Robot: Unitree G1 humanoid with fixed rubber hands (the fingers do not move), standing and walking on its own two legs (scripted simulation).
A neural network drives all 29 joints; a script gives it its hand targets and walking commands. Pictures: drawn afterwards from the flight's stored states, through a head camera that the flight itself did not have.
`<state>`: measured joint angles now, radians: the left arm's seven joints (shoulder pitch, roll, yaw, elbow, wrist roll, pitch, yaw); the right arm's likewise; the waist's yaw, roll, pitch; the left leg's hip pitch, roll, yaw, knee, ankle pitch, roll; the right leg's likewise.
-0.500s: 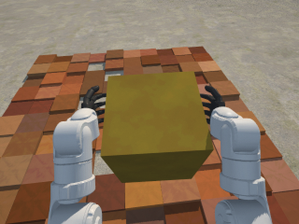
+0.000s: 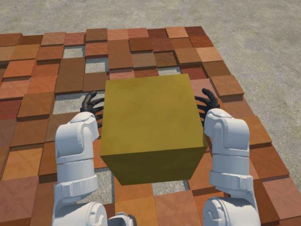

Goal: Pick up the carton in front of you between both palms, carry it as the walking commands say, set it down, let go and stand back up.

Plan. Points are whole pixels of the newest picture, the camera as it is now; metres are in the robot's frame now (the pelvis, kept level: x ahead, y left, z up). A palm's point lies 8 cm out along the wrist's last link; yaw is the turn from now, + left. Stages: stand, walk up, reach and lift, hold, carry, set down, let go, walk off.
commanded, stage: carry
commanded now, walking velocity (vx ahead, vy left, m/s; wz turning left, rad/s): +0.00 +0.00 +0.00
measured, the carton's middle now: (151, 134) +0.35 +0.00 +0.01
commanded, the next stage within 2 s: none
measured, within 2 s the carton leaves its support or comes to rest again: neither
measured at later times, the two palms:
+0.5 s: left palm (102, 27) +0.60 +0.14 +0.18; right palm (205, 28) +0.62 -0.16 +0.17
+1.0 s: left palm (115, 10) +0.82 +0.13 +0.12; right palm (193, 16) +0.80 -0.17 +0.11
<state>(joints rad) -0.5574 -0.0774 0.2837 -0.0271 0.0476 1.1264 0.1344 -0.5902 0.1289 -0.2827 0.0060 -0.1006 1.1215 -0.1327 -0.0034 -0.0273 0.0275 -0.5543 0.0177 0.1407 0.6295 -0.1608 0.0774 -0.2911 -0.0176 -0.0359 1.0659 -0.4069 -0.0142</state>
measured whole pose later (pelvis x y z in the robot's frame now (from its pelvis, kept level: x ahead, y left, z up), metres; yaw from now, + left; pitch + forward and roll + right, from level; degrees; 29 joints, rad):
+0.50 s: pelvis +0.27 -0.01 +0.02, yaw +2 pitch +2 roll -1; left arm -0.58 -0.09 0.24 -0.20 0.03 1.21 0.16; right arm -0.60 0.04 -0.22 -0.20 -0.02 1.24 -0.16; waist 0.01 0.05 0.02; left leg -0.25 -0.01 0.03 0.52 -0.29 0.04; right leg -0.40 0.02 -0.19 0.50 0.41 -0.21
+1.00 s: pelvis +0.47 +0.00 +0.00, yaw +2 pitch +3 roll +1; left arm -0.61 -0.11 0.31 -0.01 0.11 1.17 0.12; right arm -0.59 0.08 -0.25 0.00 -0.07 1.18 -0.16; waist -0.09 0.00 -0.01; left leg -0.13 -0.06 0.07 0.81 -0.14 0.03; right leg -0.37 0.03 -0.10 0.36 0.20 -0.06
